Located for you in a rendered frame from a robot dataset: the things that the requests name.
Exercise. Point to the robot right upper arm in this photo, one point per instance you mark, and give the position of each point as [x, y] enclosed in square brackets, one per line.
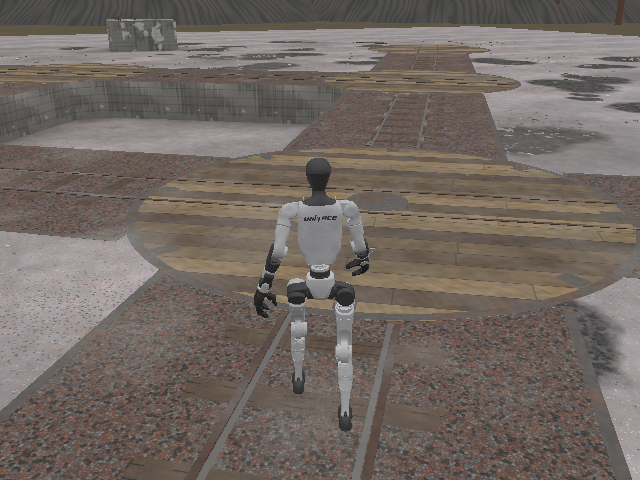
[351, 211]

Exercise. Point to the robot left upper arm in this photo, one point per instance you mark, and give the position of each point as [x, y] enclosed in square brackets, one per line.
[286, 213]

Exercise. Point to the left robot forearm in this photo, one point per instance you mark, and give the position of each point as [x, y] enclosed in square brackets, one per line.
[269, 272]

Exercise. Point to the right robot forearm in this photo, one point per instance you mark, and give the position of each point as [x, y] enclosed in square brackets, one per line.
[363, 257]

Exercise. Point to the robot right hand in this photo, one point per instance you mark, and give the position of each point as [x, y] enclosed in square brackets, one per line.
[354, 263]

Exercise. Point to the robot right foot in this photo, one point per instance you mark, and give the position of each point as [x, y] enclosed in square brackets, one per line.
[345, 422]

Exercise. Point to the robot left shin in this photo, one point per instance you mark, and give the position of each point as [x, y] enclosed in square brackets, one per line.
[297, 352]

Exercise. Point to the robot left hand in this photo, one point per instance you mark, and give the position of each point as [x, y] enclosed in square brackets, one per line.
[258, 302]

